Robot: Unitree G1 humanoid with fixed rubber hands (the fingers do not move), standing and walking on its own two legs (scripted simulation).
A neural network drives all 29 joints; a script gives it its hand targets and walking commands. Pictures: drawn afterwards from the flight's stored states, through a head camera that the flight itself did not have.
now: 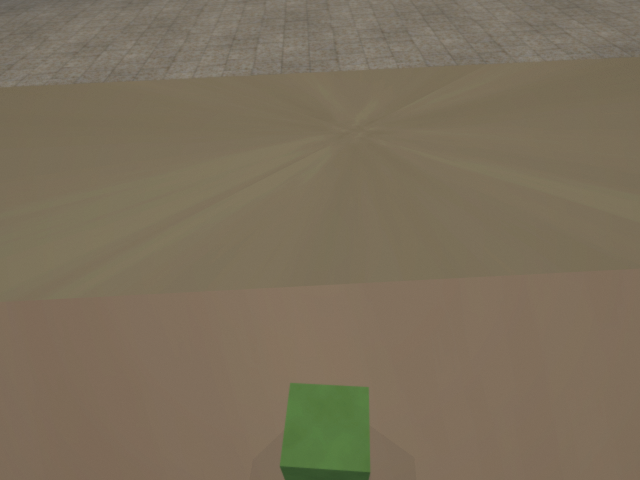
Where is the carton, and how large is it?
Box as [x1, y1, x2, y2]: [280, 383, 369, 479]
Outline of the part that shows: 290,383 280,460 280,467 284,478 368,479 368,387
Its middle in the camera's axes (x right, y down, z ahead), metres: +0.02 +0.54 +1.05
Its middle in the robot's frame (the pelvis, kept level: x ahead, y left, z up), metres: +0.40 +0.04 -0.66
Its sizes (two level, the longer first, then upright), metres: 0.210 0.200 0.250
